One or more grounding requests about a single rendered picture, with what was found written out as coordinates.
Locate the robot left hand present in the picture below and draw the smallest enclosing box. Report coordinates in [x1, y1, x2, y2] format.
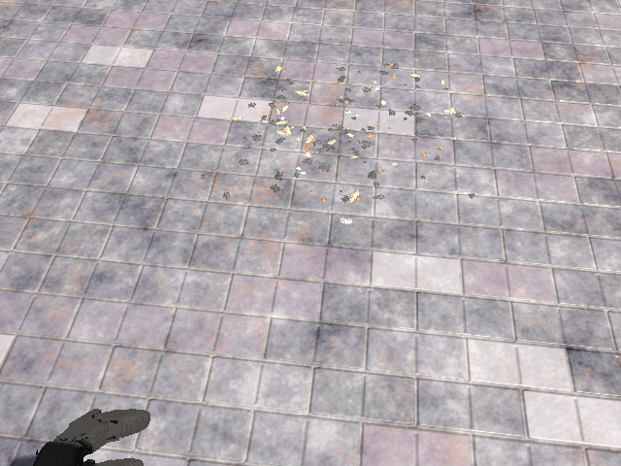
[33, 409, 150, 466]

